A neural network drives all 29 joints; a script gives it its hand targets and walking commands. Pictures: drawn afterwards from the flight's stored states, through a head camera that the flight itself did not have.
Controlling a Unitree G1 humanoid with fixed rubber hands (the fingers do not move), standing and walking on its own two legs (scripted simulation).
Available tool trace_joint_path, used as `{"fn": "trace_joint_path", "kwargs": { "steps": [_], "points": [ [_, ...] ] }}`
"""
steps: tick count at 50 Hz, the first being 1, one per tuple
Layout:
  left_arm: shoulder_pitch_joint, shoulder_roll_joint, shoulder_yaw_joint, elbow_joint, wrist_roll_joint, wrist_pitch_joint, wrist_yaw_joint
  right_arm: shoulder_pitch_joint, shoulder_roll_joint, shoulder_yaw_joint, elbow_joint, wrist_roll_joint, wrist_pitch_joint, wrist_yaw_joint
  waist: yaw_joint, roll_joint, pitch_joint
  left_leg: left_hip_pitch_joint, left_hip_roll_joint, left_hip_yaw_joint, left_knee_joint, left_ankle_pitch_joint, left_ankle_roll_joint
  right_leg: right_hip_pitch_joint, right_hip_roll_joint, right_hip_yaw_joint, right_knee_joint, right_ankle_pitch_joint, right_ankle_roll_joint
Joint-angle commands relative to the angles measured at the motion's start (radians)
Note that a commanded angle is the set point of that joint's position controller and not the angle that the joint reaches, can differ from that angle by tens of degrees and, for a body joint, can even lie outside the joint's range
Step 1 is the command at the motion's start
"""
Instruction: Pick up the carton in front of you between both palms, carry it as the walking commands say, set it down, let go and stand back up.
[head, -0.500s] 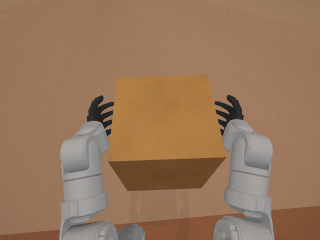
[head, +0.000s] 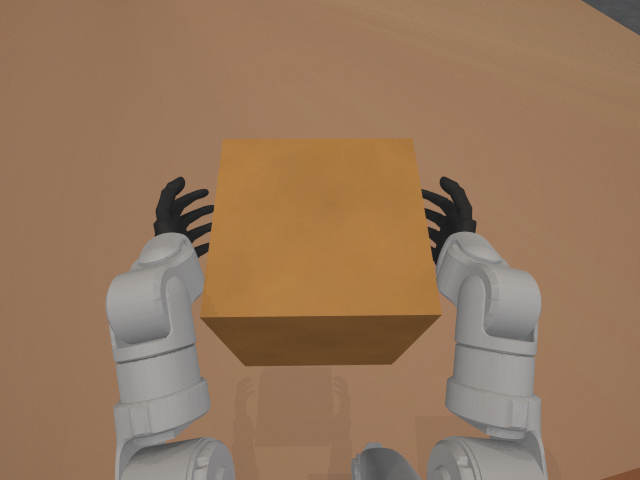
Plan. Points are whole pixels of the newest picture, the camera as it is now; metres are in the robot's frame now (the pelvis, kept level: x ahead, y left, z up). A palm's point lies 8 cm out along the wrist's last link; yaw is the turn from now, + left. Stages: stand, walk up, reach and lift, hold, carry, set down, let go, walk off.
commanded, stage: carry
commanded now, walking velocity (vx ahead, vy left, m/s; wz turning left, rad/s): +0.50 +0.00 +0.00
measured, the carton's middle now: (318, 266) +0.36 -0.02 +0.06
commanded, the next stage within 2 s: none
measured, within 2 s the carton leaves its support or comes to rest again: neither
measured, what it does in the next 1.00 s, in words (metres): walks ahead: right foot, then left foot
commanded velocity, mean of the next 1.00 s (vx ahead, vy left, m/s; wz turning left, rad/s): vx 0.50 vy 0.00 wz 0.00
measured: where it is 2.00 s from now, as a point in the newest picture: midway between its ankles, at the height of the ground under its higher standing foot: (288, 209)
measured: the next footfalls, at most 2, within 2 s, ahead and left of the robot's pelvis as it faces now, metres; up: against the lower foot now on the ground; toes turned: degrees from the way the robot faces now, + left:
right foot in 0.16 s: +0.27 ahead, -0.11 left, +0.00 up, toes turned -4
left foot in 0.64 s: +0.60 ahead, +0.09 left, +0.00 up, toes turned +10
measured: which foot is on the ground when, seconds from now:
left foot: down 0.00-0.18, up 0.20-0.62, down 0.64-1.00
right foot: up 0.00-0.14, down 0.16-0.66, up 0.68-1.00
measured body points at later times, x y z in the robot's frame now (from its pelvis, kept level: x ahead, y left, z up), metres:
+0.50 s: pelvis +0.32 -0.03 +0.01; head +0.34 -0.05 +0.46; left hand +0.63 +0.13 +0.10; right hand +0.64 -0.17 +0.09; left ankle +0.43 +0.12 -0.68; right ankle +0.23 -0.11 -0.73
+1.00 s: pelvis +0.66 +0.02 +0.01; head +0.61 +0.03 +0.46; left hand +0.89 +0.17 +0.09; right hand +0.89 -0.14 +0.10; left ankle +0.56 +0.08 -0.73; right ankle +0.81 -0.15 -0.68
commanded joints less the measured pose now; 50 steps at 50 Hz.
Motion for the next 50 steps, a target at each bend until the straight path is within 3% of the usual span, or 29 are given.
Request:
{"fn": "trace_joint_path", "kwargs": {
  "steps": [1, 5, 6, 7, 8, 9, 10, 11, 13, 14, 17, 22, 26, 28, 30, 31, 32, 33, 34, 35, 37, 38, 41, 43, 46, 50],
  "points": [
    [-0.533, -0.612, -0.576, -0.029, -0.130, 0.001, 0.005, -0.555, 0.623, 0.584, -0.086, 0.165, -0.005, -0.006, -0.004, 0.153, -0.367, 0.327, 0.226, -0.198, -0.146, 0.319, 0.124, 0.019, 0.002, -0.045, -0.194, 0.098, 0.011],
    [-0.511, -0.579, -0.557, 0.003, -0.137, 0.029, 0.002, -0.522, 0.573, 0.545, -0.049, 0.121, 0.024, -0.022, 0.004, 0.174, -0.318, 0.342, 0.209, -0.125, -0.102, 0.422, 0.070, 0.125, 0.039, -0.109, -0.384, 0.174, -0.005],
    [-0.515, -0.575, -0.549, 0.013, -0.136, 0.036, 0.000, -0.528, 0.569, 0.539, -0.038, 0.113, 0.031, -0.025, 0.029, 0.183, -0.321, 0.319, 0.214, -0.104, -0.054, 0.477, 0.052, 0.202, 0.049, -0.127, -0.425, 0.172, -0.018],
    [-0.516, -0.573, -0.539, 0.025, -0.133, 0.040, -0.003, -0.539, 0.573, 0.536, -0.027, 0.108, 0.036, -0.026, 0.075, 0.163, -0.349, 0.256, 0.208, -0.059, 0.057, 0.526, 0.024, 0.364, 0.068, -0.159, -0.486, 0.189, -0.029],
    [-0.506, -0.568, -0.528, 0.045, -0.129, 0.043, -0.005, -0.544, 0.581, 0.532, -0.016, 0.101, 0.042, -0.026, 0.105, 0.085, -0.403, 0.161, 0.170, -0.009, 0.230, 0.526, -0.007, 0.560, 0.067, -0.137, -0.507, 0.146, -0.036],
    [-0.480, -0.558, -0.514, 0.080, -0.118, 0.047, -0.004, -0.557, 0.574, 0.518, 0.002, 0.091, 0.052, -0.027, 0.129, -0.065, -0.413, -0.008, 0.096, 0.036, 0.452, 0.343, -0.048, 0.698, -0.092, 0.124, -0.544, 0.083, -0.064],
    [-0.508, -0.543, -0.512, 0.099, -0.118, 0.048, 0.001, -0.563, 0.587, 0.508, 0.026, 0.084, 0.059, -0.029, 0.098, -0.284, -0.391, -0.318, -0.043, -0.007, 0.642, -0.104, -0.071, 0.854, -0.290, 0.561, -0.639, 0.186, -0.163],
    [-0.525, -0.571, -0.518, 0.099, -0.131, 0.048, 0.000, -0.594, 0.603, 0.507, 0.033, 0.089, 0.061, -0.030, 0.109, -0.285, -0.391, -0.453, -0.019, -0.095, 0.780, -0.184, -0.045, 0.914, -0.316, 0.603, -0.627, 0.206, -0.224],
    [-0.540, -0.653, -0.545, 0.078, -0.146, 0.043, -0.017, -0.596, 0.678, 0.513, 0.056, 0.095, 0.059, -0.020, 0.104, -0.082, -0.368, -0.482, 0.040, -0.127, 0.775, -0.094, -0.031, 0.846, -0.274, 0.449, -0.602, 0.346, -0.199],
    [-0.557, -0.696, -0.564, 0.059, -0.154, 0.037, -0.027, -0.577, 0.713, 0.513, 0.069, 0.088, 0.054, -0.013, 0.097, -0.043, -0.361, -0.463, 0.067, -0.126, 0.716, -0.051, -0.042, 0.806, -0.265, 0.384, -0.620, 0.365, -0.172],
    [-0.514, -0.789, -0.616, 0.024, -0.166, 0.019, -0.060, -0.485, 0.798, 0.545, 0.073, 0.058, 0.036, 0.009, 0.083, -0.110, -0.376, -0.405, 0.082, -0.090, 0.568, 0.030, -0.085, 0.793, -0.231, 0.248, -0.683, 0.443, -0.136],
    [-0.283, -0.848, -0.694, -0.072, -0.162, -0.004, -0.104, -0.283, 0.875, 0.648, -0.035, 0.053, 0.001, 0.043, 0.084, -0.111, -0.317, -0.419, 0.071, -0.008, 0.272, 0.171, -0.122, 0.881, -0.177, 0.092, -0.729, 0.606, -0.116],
    [-0.080, -0.855, -0.729, -0.205, -0.184, -0.003, -0.114, -0.144, 0.899, 0.733, -0.229, 0.124, 0.005, 0.060, 0.087, -0.133, -0.270, -0.336, 0.038, 0.049, 0.094, 0.298, -0.097, 0.890, -0.158, 0.010, -0.729, 0.732, -0.090],
    [0.014, -0.822, -0.733, -0.265, -0.181, 0.007, -0.103, -0.053, 0.858, 0.742, -0.298, 0.138, 0.019, 0.059, 0.085, -0.148, -0.256, -0.253, 0.015, 0.076, -0.001, 0.354, -0.077, 0.898, -0.149, -0.035, -0.703, 0.862, -0.065],
    [0.102, -0.780, -0.735, -0.311, -0.170, 0.025, -0.094, 0.042, 0.804, 0.739, -0.339, 0.138, 0.037, 0.057, 0.077, -0.161, -0.299, -0.064, -0.030, 0.133, -0.065, 0.363, -0.058, 0.887, -0.141, -0.080, -0.571, 1.026, -0.034],
    [0.130, -0.761, -0.741, -0.336, -0.169, 0.036, -0.093, 0.091, 0.787, 0.737, -0.352, 0.137, 0.045, 0.057, 0.056, -0.135, -0.346, 0.127, -0.045, 0.161, -0.108, 0.364, -0.049, 0.810, -0.120, -0.131, -0.426, 0.995, -0.008],
    [0.143, -0.742, -0.750, -0.361, -0.171, 0.046, -0.093, 0.143, 0.767, 0.730, -0.362, 0.133, 0.054, 0.059, 0.037, -0.071, -0.405, 0.347, 0.034, 0.078, -0.076, 0.307, -0.039, 0.650, -0.101, -0.137, -0.242, 0.759, 0.013],
    [0.156, -0.737, -0.767, -0.384, -0.182, 0.060, -0.096, 0.184, 0.740, 0.722, -0.365, 0.120, 0.062, 0.059, 0.036, 0.131, -0.512, 0.601, 0.308, -0.328, -0.027, 0.315, 0.066, 0.372, -0.037, -0.112, 0.043, 0.403, 0.045],
    [0.189, -0.729, -0.779, -0.406, -0.183, 0.068, -0.102, 0.217, 0.747, 0.729, -0.361, 0.133, 0.065, 0.064, 0.034, 0.299, -0.502, 0.704, 0.444, -0.644, -0.149, 0.326, 0.188, 0.082, 0.104, -0.041, 0.277, -0.135, 0.055],
    [0.194, -0.753, -0.804, -0.419, -0.188, 0.070, -0.108, 0.233, 0.770, 0.736, -0.391, 0.141, 0.067, 0.076, 0.036, 0.228, -0.438, 0.654, 0.428, -0.575, -0.170, 0.339, 0.186, -0.017, 0.035, 0.041, 0.369, -0.139, 0.024],
    [0.176, -0.806, -0.825, -0.439, -0.192, 0.063, -0.125, 0.191, 0.818, 0.767, -0.438, 0.156, 0.061, 0.102, 0.041, 0.053, -0.337, 0.456, 0.374, -0.399, -0.199, 0.415, 0.120, 0.006, -0.050, 0.053, 0.274, -0.046, 0.003],
    [0.186, -0.815, -0.830, -0.434, -0.188, 0.057, -0.131, 0.174, 0.823, 0.780, -0.450, 0.159, 0.056, 0.111, 0.048, 0.042, -0.311, 0.364, 0.350, -0.336, -0.235, 0.353, 0.086, 0.048, -0.075, 0.052, 0.198, -0.001, 0.008],
    [0.258, -0.793, -0.829, -0.406, -0.155, 0.046, -0.129, 0.211, 0.778, 0.790, -0.447, 0.160, 0.052, 0.128, 0.049, 0.110, -0.260, 0.254, 0.299, -0.213, -0.325, 0.178, 0.059, 0.097, -0.070, -0.006, 0.037, 0.077, 0.027],
    [0.292, -0.758, -0.821, -0.394, -0.132, 0.045, -0.118, 0.244, 0.729, 0.787, -0.437, 0.158, 0.053, 0.130, 0.047, 0.124, -0.204, 0.242, 0.283, -0.166, -0.375, 0.146, 0.061, 0.058, -0.075, -0.037, -0.071, 0.147, 0.047],
    [0.317, -0.705, -0.811, -0.394, -0.120, 0.052, -0.101, 0.282, 0.666, 0.770, -0.428, 0.153, 0.060, 0.123, 0.046, 0.120, -0.131, 0.254, 0.249, -0.101, -0.394, 0.209, 0.049, 0.013, -0.076, -0.080, -0.213, 0.253, 0.066],
    [0.302, -0.648, -0.812, -0.432, -0.144, 0.067, -0.082, 0.303, 0.608, 0.742, -0.447, 0.144, 0.070, 0.097, 0.043, 0.129, -0.063, 0.285, 0.228, -0.036, -0.382, 0.362, 0.041, 0.011, -0.061, -0.122, -0.320, 0.339, 0.059]
  ]
}}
